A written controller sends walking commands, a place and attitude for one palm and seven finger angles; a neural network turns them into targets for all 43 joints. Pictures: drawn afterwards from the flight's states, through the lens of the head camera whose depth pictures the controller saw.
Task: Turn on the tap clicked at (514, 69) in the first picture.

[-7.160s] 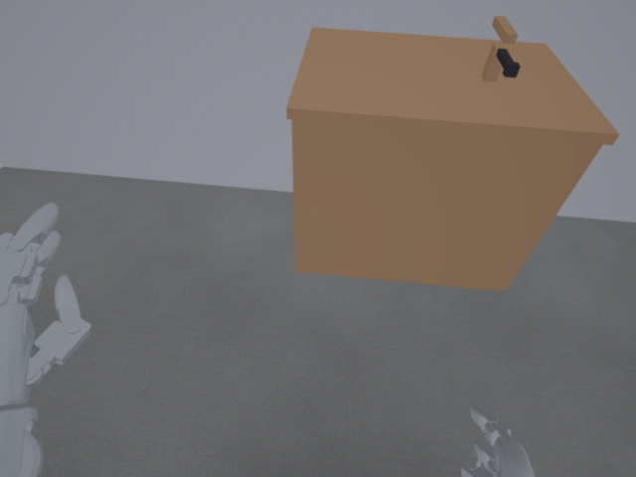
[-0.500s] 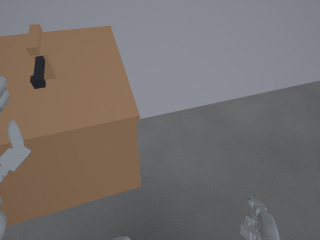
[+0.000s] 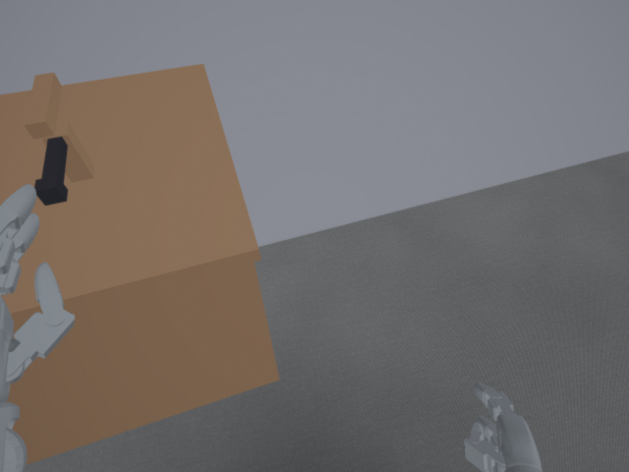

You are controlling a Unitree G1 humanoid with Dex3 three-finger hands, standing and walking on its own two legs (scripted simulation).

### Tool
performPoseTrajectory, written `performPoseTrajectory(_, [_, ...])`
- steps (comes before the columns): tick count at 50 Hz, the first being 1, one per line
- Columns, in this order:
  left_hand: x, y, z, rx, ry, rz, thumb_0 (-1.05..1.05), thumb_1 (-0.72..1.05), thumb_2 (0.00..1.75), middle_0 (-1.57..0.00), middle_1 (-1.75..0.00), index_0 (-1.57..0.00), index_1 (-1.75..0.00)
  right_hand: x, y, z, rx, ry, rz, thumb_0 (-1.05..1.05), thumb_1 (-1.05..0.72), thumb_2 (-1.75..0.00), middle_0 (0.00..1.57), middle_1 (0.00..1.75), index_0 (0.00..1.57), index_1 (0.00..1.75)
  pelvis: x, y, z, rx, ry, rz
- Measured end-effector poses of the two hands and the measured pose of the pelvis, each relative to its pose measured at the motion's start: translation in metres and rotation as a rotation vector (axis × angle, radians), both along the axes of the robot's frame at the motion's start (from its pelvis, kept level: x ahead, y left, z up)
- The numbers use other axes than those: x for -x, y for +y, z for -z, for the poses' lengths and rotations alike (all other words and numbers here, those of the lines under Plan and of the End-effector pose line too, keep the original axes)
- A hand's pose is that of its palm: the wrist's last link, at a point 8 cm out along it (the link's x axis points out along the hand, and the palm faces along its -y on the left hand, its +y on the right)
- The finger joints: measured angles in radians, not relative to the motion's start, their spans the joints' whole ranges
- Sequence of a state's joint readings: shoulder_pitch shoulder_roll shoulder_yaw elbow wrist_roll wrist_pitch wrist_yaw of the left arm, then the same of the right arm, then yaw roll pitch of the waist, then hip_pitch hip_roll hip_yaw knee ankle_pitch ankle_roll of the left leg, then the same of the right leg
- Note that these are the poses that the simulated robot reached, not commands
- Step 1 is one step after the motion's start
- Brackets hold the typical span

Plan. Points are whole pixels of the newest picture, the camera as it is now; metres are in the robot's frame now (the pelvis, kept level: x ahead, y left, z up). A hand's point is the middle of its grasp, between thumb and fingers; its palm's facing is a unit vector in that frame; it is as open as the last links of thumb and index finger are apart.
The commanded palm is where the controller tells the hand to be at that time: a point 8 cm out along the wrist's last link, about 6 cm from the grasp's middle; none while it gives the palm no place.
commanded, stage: come to a stop and stand still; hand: left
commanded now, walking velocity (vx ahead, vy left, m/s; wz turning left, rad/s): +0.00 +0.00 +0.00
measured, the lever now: (51, 190) +0.45 +0.39 +0.09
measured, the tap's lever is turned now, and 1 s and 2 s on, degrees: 0 0 0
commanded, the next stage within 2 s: look again from close up in 1.52 s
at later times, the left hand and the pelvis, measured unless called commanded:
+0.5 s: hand out of the picture +0.17 +0.30 +0.17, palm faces +0.42 -0.83 -0.37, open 7.4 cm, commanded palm +0.12 +0.32 +0.19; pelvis -0.05 +0.04 +0.00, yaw -1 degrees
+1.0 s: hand out of the picture +0.20 +0.30 +0.17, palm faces +0.45 -0.83 -0.32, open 7.4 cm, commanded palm +0.14 +0.33 +0.19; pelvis -0.01 +0.05 +0.01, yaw +2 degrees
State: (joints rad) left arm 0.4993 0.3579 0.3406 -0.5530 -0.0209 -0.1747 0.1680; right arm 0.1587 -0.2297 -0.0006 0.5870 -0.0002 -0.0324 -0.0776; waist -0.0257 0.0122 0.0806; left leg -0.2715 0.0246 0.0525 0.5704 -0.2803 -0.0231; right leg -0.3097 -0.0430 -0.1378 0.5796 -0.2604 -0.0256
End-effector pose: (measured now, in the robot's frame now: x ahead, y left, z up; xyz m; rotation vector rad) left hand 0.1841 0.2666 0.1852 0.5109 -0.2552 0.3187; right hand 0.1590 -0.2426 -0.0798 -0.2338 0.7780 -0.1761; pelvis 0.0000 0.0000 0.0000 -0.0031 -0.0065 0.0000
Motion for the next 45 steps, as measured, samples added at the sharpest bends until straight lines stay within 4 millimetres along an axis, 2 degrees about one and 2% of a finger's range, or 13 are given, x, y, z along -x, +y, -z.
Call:
performPoseTrajectory(4, [0.011,0.012,-0.002,0.002,-0.025,0.01,0.01,0.89,0.9,-0.21,-0.3,-0.21,-0.3,0.007,0.001,-0.014,0.034,-0.02,0.023,0.01,-0.91,-0.9,0.19,0.3,0.2,0.3,0.004,0.006,-0.002,-0.013,-0.007,0.024])
performPoseTrajectory(7, [0.006,0.045,-0.022,-0.145,-0.13,-0.012,0.01,0.88,0.9,-0.22,-0.3,-0.21,-0.3,0.014,0.009,-0.013,0.047,-0.048,-0.061,0.01,-0.91,-0.9,0.19,0.3,0.2,0.3,0.015,0.007,0.002,0.004,-0.004,0.013])
performPoseTrajectory(9, [0.002,0.066,-0.026,-0.081,-0.195,-0.058,0.01,0.88,0.9,-0.22,-0.3,-0.21,-0.3,0.022,0.018,-0.014,0.018,-0.054,-0.085,0.01,-0.91,-0.9,0.19,0.3,0.2,0.3,0.024,0.012,0.001,0.004,-0.024,0.021])
performPoseTrajectory(10, [0.001,0.069,-0.024,-0.033,-0.211,-0.07,0.01,0.88,0.9,-0.21,-0.3,-0.21,-0.3,0.026,0.023,-0.015,0.003,-0.062,-0.087,0.01,-0.91,-0.9,0.19,0.3,0.2,0.3,0.027,0.016,-0.001,0.0,-0.033,0.028])
performPoseTrajectory(13, [0.006,0.058,-0.011,0.061,-0.183,-0.021,0.01,0.89,0.9,-0.2,-0.3,-0.2,-0.3,0.039,0.038,-0.02,-0.04,-0.103,-0.068,0.01,-0.91,-0.9,0.19,0.3,0.2,0.3,0.033,0.028,-0.003,-0.003,-0.045,0.046])
performPoseTrajectory(17, [0.022,0.036,0.007,0.071,-0.077,0.093,0.01,0.89,0.9,-0.2,-0.3,-0.2,-0.3,0.056,0.057,-0.019,-0.081,-0.117,-0.043,0.01,-0.91,-0.9,0.2,0.3,0.2,0.3,0.039,0.037,-0.004,-0.003,-0.051,0.045])
performPoseTrajectory(19, [0.031,0.039,0.01,0.046,-0.051,0.104,0.01,0.89,0.9,-0.21,-0.3,-0.2,-0.3,0.063,0.064,-0.016,-0.088,-0.1,-0.045,0.01,-0.91,-0.9,0.2,0.3,0.2,0.3,0.042,0.039,-0.003,-0.001,-0.056,0.039])
performPoseTrajectory(23, [0.047,0.061,0.004,0.013,-0.081,0.028,0.01,0.88,0.9,-0.21,-0.3,-0.21,-0.3,0.069,0.075,-0.01,-0.092,-0.062,-0.083,0.01,-0.91,-0.9,0.2,0.3,0.2,0.3,0.046,0.039,-0.003,0.007,-0.064,0.019])
performPoseTrajectory(26, [0.055,0.075,-0.002,0.035,-0.132,-0.041,0.01,0.88,0.9,-0.21,-0.3,-0.21,-0.3,0.068,0.079,-0.009,-0.082,-0.049,-0.121,0.01,-0.9,-0.9,0.2,0.3,0.2,0.3,0.046,0.04,-0.004,0.015,-0.065,0.005])
performPoseTrajectory(30, [0.058,0.077,0.001,0.1,-0.154,-0.07,0.01,0.89,0.9,-0.21,-0.3,-0.21,-0.3,0.058,0.079,-0.016,-0.056,-0.059,-0.151,0.01,-0.9,-0.9,0.2,0.3,0.2,0.3,0.046,0.044,-0.007,0.024,-0.058,-0.007])
performPoseTrajectory(39, [0.046,0.076,0.007,0.087,-0.091,-0.028,0.01,0.89,0.9,-0.21,-0.3,-0.2,-0.3,0.026,0.078,-0.037,-0.02,-0.143,-0.147,0.01,-0.91,-0.9,0.2,0.3,0.2,0.3,0.037,0.05,-0.01,0.018,-0.045,-0.017])
performPoseTrajectory(45, [0.038,0.08,0.002,0.071,-0.102,-0.056,0.01,0.89,0.9,-0.21,-0.3,-0.21,-0.3,0.009,0.082,-0.036,-0.029,-0.138,-0.163,0.01,-0.91,-0.9,0.2,0.3,0.2,0.3,0.023,0.049,-0.01,0.011,-0.036,-0.025])
